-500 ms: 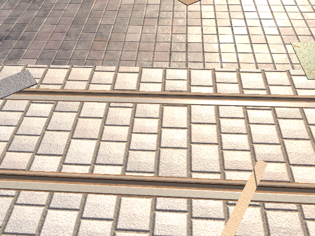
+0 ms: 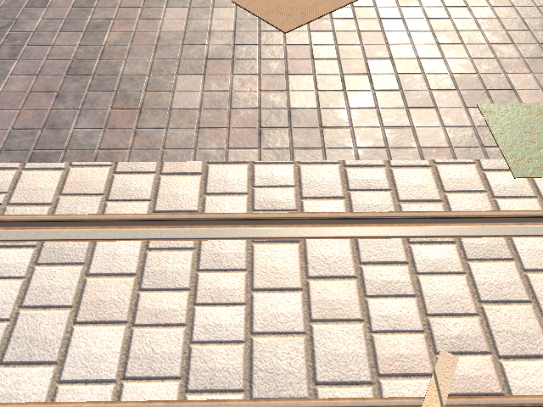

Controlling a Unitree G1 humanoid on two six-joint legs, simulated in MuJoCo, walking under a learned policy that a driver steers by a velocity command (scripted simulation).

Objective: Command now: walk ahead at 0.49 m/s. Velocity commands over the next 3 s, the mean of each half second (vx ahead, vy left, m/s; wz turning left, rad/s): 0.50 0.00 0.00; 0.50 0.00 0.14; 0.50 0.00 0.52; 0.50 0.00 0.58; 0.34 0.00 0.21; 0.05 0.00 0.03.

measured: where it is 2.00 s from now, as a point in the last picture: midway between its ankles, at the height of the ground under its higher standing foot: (233, 244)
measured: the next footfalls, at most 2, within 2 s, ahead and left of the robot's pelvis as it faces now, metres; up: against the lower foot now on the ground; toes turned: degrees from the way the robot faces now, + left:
right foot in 0.30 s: +0.33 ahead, -0.17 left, +0.00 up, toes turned -2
left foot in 0.86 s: +0.64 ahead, +0.07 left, +0.00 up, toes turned +5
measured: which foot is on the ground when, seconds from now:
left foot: down 0.00-0.32, up 0.34-0.84, down 0.86-1.00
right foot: up 0.00-0.28, down 0.30-0.88, up 0.90-1.00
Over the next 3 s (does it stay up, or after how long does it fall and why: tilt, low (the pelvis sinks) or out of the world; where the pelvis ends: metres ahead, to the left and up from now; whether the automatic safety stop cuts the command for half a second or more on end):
stays up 1.26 0.38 -0.01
